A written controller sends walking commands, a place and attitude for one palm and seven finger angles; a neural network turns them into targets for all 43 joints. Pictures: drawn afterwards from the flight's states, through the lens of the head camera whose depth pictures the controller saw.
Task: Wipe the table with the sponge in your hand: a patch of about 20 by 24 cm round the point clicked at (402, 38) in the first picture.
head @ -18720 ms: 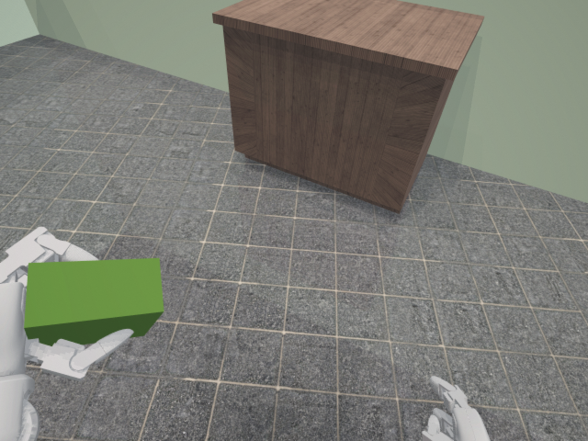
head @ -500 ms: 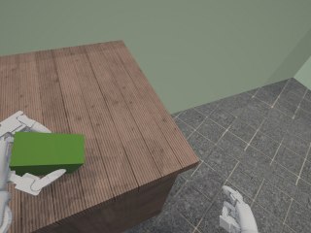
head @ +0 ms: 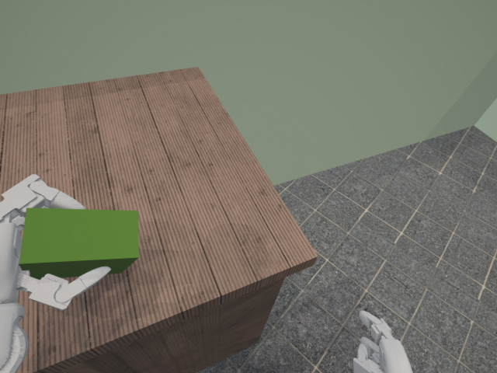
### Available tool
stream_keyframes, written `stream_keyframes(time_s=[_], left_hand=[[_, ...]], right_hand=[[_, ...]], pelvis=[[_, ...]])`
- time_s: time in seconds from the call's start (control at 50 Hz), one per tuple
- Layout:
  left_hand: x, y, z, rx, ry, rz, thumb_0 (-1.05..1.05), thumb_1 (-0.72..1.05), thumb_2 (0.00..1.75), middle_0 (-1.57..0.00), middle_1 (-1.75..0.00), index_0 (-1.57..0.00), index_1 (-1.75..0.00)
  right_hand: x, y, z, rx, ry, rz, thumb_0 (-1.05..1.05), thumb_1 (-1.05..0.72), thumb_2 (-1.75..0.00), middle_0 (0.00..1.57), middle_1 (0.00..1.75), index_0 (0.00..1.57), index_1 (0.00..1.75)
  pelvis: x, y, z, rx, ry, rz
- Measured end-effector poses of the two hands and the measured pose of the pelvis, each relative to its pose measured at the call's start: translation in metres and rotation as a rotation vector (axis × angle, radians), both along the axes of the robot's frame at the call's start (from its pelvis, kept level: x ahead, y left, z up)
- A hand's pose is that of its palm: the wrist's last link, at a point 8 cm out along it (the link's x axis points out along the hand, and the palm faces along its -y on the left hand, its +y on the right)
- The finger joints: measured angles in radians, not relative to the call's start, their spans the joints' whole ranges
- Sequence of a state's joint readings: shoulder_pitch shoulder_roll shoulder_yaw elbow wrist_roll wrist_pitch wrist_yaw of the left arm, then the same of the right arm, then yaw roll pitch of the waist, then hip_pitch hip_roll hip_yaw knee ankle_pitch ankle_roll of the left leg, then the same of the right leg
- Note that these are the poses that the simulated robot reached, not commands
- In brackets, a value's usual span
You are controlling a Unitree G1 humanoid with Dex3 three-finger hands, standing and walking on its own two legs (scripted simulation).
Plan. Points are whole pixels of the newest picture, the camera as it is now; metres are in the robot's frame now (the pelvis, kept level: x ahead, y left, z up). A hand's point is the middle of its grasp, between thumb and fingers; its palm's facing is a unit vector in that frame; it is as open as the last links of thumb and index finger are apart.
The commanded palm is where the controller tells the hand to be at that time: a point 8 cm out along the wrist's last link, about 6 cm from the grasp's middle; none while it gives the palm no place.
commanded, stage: shuffle to correct the standing spot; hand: left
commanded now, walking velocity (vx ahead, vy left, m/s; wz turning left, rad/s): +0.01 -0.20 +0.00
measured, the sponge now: (97, 245) +0.23 +0.22 +0.13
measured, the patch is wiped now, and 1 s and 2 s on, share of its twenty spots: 0.00 0.00 0.00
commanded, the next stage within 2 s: none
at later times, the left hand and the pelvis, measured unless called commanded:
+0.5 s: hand (129, 241) +0.23 +0.17 +0.16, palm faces +0.34 -0.86 -0.39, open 9.9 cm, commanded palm +0.17 +0.21 +0.17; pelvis +0.01 -0.07 +0.00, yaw +0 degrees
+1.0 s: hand (159, 238) +0.23 +0.14 +0.16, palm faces +0.29 -0.85 -0.45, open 9.9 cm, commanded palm +0.17 +0.19 +0.17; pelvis +0.01 -0.09 -0.01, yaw +0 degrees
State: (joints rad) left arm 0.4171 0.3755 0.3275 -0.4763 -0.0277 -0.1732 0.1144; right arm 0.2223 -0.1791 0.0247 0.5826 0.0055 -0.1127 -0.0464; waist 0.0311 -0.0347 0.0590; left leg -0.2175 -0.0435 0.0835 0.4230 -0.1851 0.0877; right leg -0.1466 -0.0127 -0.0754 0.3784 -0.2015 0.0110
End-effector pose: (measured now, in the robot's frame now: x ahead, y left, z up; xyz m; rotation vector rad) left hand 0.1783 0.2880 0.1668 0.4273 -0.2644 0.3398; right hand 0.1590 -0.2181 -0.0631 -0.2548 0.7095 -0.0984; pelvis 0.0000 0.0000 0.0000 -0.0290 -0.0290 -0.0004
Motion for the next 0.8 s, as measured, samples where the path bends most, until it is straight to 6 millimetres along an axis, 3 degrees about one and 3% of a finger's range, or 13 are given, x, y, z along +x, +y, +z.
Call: stream_keyframes(time_s=[0.12,0.22,0.48,0.66,0.8], left_hand=[[0.007,-0.006,0.006,0.019,-0.007,0.005,-0.01,-0.49,1.02,-0.77,-1.34,-0.77,-1.33],[0.012,-0.022,0.003,0.007,0.021,-0.007,-0.01,-0.49,1.02,-0.77,-1.34,-0.77,-1.33],[0.01,-0.07,0.007,0.018,0.038,-0.03,-0.01,-0.49,1.02,-0.77,-1.34,-0.77,-1.33],[0.013,-0.093,-0.001,-0.023,0.034,-0.024,-0.01,-0.49,1.02,-0.77,-1.34,-0.77,-1.33],[0.019,-0.096,-0.001,-0.022,0.016,-0.039,-0.01,-0.49,1.02,-0.77,-1.34,-0.77,-1.33]], right_hand=[[0.004,-0.006,-0.003,0.019,0.015,0.001,0.01,-0.9,-0.9,0.2,0.3,0.2,0.3],[0.009,-0.017,-0.003,0.037,0.014,0.002,0.01,-0.9,-0.9,0.2,0.3,0.21,0.3],[0.02,-0.076,-0.003,0.014,-0.011,-0.029,0.01,-0.9,-0.9,0.2,0.3,0.2,0.3],[0.012,-0.11,-0.012,-0.007,0.014,-0.07,0.01,-0.9,-0.9,0.2,0.29,0.2,0.3],[0.006,-0.115,-0.012,-0.027,0.051,-0.079,0.01,-0.91,-0.9,0.2,0.29,0.2,0.3]], pelvis=[[0.002,-0.009,0.001,0.009,0.005,-0.005],[0.004,-0.022,0.001,0.01,0.009,-0.006],[0.008,-0.065,-0.003,0.007,0.015,-0.007],[0.012,-0.086,-0.01,0.004,0.017,0.002],[0.018,-0.091,-0.009,0.019,0.012,-0.006]])
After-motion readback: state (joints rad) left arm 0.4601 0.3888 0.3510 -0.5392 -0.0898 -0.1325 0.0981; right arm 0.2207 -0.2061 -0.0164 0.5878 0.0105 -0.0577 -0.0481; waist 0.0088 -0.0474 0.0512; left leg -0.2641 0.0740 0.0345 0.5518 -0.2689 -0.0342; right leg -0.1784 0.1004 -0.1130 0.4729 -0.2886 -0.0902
